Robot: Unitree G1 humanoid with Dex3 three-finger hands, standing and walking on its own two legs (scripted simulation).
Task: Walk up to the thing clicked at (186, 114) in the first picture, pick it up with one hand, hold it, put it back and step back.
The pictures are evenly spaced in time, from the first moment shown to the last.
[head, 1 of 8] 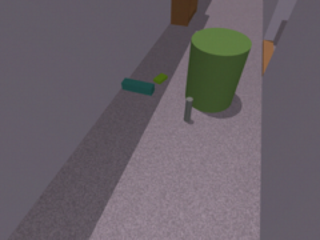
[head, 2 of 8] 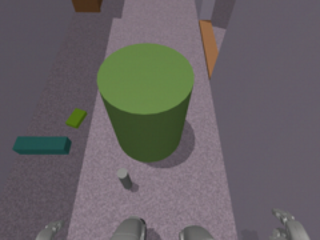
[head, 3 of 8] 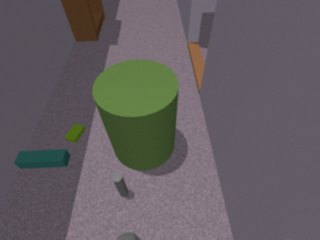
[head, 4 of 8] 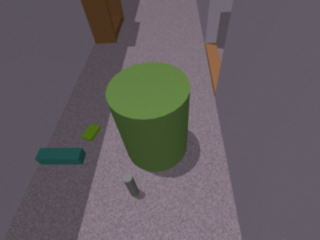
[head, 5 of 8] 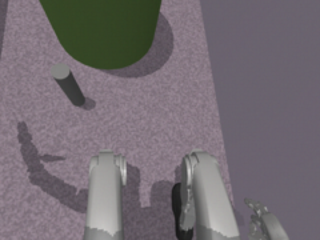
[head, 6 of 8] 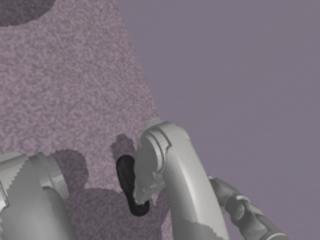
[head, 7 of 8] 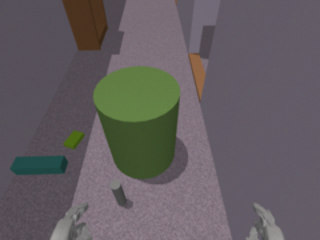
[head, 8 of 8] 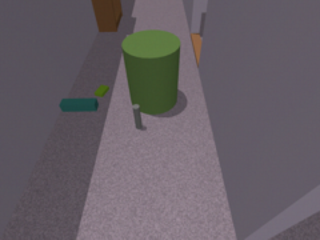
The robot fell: no
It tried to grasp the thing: no
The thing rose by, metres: 0.00
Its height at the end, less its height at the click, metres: +0.00
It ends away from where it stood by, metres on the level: 0.00
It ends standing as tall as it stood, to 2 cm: yes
